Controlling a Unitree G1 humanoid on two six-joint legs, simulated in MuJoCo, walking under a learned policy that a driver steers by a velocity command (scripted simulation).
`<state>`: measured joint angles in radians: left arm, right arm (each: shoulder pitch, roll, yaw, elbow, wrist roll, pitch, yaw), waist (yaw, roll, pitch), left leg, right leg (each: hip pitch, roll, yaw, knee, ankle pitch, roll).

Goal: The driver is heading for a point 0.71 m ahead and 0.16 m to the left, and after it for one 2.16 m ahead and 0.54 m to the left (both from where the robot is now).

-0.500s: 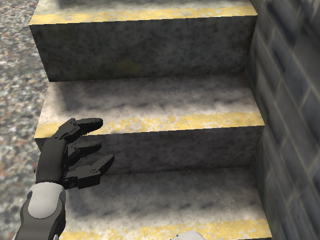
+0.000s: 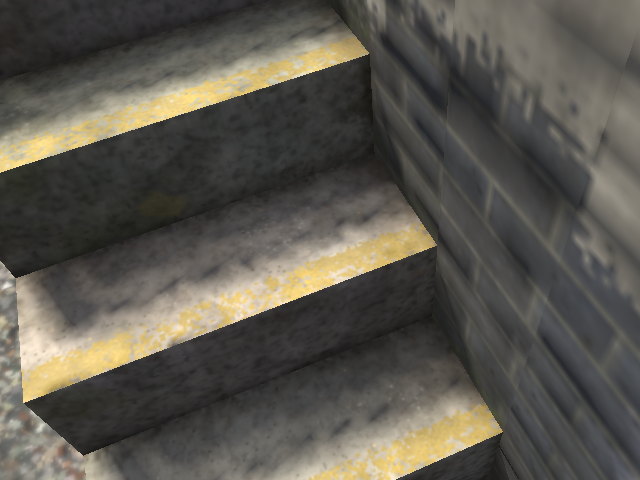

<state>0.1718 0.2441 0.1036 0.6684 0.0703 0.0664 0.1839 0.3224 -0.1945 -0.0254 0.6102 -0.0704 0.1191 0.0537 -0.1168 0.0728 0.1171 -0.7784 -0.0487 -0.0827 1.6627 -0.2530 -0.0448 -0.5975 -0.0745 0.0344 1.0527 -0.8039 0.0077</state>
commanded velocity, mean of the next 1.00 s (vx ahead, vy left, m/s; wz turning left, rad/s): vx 0.34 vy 0.29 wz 0.60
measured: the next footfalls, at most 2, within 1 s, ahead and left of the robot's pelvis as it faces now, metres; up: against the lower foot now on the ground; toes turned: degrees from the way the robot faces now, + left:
left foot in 0.08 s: -0.02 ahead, +0.18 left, -0.03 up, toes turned -7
right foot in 0.34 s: -0.24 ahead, +0.06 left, -0.23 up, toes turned -9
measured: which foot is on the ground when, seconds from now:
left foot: up 0.00-0.06, down 0.08-0.34, up 0.36-0.46, down 0.48-0.68, up 0.70-0.94, down 0.96-1.00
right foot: down 0.00-0.10, up 0.12-0.32, down 0.34-0.40, up 0.42-0.62, down 0.64-0.82, up 0.84-1.00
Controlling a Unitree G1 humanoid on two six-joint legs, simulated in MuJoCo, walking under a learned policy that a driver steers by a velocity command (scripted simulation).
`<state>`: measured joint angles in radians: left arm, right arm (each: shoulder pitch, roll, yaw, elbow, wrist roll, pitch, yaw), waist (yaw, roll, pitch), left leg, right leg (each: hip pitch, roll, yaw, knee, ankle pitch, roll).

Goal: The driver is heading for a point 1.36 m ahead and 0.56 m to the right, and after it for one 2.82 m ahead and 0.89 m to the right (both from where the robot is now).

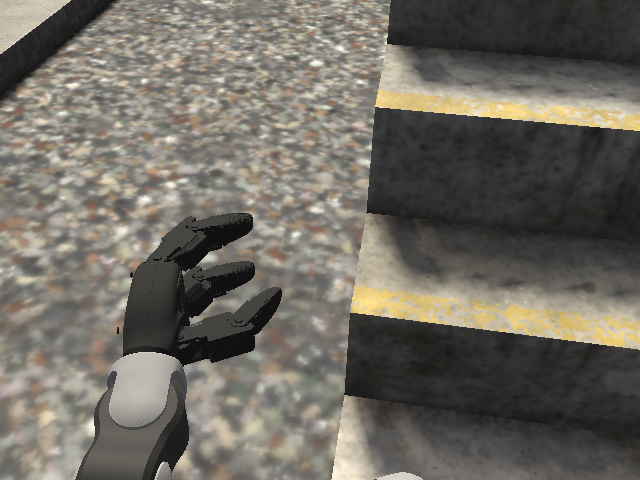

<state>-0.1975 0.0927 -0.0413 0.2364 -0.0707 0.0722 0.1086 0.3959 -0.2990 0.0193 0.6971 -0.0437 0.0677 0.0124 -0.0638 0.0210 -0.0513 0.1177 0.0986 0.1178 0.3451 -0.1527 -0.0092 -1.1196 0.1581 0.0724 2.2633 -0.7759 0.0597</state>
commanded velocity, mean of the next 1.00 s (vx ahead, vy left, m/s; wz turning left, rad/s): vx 0.59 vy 0.05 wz -0.60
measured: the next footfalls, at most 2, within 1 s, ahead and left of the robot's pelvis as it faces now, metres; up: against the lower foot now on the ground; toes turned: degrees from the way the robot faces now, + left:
right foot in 0.36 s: -0.15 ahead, -0.15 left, +0.00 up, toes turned -11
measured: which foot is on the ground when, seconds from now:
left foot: down 0.00-0.34, up 0.36-1.00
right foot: up 0.00-0.34, down 0.36-1.00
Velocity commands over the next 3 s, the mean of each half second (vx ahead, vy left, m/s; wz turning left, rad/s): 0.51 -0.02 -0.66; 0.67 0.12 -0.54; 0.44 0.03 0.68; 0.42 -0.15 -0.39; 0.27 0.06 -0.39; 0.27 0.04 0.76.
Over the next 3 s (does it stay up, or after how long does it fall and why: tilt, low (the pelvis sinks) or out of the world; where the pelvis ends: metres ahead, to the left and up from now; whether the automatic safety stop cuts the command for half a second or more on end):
stays up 0.61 -0.42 0.58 its command is cut before an obstacle after 0.7 s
